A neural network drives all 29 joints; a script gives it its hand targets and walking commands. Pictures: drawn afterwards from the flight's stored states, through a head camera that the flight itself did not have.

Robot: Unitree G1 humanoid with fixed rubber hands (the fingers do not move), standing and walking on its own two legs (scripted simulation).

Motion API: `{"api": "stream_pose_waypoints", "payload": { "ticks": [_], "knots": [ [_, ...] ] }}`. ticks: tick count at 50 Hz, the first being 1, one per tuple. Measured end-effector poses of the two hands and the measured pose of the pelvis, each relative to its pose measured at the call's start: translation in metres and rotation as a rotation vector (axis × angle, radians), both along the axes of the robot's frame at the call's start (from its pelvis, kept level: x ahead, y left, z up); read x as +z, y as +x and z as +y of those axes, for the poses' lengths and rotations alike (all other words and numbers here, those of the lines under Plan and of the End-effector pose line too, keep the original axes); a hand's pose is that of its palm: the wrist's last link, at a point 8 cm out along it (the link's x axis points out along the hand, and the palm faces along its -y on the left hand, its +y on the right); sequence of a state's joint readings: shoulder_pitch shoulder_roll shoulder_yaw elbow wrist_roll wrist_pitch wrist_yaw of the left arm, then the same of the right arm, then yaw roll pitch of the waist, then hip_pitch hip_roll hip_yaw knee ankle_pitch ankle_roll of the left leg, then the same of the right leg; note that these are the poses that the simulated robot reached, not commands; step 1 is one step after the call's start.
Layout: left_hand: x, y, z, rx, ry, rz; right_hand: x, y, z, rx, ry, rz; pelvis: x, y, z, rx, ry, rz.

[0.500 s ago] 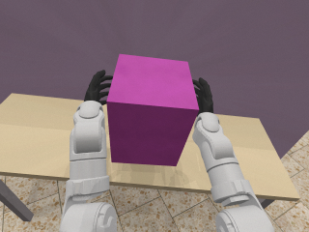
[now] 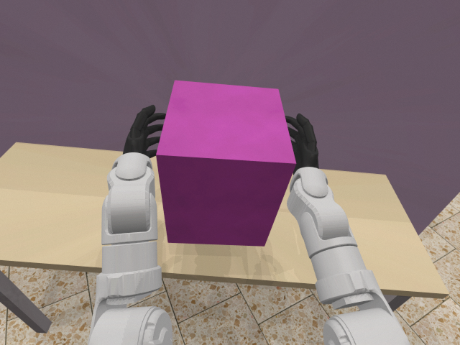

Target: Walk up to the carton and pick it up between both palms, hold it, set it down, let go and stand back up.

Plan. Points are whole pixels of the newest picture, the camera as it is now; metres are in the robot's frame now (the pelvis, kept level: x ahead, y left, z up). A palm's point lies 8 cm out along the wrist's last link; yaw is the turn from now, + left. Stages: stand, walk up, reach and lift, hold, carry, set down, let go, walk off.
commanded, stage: hold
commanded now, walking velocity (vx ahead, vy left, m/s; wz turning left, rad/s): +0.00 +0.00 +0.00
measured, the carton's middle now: (221, 167) +0.37 +0.00 +0.15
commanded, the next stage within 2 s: none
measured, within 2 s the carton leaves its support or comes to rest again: neither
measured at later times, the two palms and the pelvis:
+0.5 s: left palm (136, 156) +0.35 +0.14 +0.19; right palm (302, 163) +0.35 -0.13 +0.18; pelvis +0.00 +0.00 +0.00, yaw +0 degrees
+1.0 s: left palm (134, 156) +0.35 +0.14 +0.19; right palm (301, 165) +0.34 -0.12 +0.18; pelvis -0.01 +0.00 +0.00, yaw +0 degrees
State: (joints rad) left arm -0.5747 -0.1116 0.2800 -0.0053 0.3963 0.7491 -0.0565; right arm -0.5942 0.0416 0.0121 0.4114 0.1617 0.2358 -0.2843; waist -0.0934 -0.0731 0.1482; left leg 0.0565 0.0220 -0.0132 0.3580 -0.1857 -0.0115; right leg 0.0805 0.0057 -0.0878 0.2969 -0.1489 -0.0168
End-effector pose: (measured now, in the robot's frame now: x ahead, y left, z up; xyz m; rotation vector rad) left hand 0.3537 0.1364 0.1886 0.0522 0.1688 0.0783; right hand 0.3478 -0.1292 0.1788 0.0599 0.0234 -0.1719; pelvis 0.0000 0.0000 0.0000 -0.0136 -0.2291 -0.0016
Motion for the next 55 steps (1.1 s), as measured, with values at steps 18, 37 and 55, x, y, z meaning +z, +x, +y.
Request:
{"api": "stream_pose_waypoints", "payload": {
  "ticks": [18, 37, 55],
  "knots": [
    [-0.002, 0.0, 0.0, 0.008, -0.006, 0.019, -0.004, 0.0, 0.0, -0.002, -0.005, 0.016, 0.0, -0.005, -0.003, 0.0, 0.005, 0.005],
    [0.001, -0.004, 0.005, 0.002, -0.006, 0.006, 0.002, -0.005, 0.005, -0.006, -0.011, 0.002, 0.0, -0.005, 0.002, 0.0, 0.002, -0.01],
    [0.005, -0.001, 0.002, 0.014, 0.004, 0.008, 0.003, 0.0, 0.002, -0.001, -0.009, -0.002, 0.0, -0.009, 0.002, -0.005, 0.006, 0.004]
  ]
}}
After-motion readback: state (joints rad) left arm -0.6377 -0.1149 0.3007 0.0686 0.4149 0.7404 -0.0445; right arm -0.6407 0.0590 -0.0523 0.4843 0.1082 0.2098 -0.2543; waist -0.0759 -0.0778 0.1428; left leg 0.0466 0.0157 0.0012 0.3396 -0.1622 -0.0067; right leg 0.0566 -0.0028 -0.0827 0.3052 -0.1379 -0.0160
